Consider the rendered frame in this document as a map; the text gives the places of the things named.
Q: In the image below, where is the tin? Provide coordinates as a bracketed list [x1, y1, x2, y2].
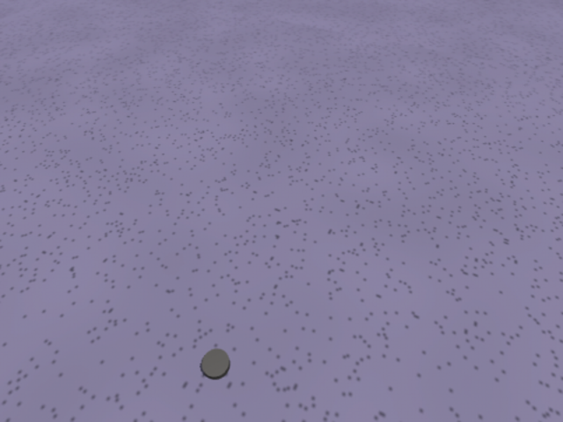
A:
[201, 348, 230, 380]

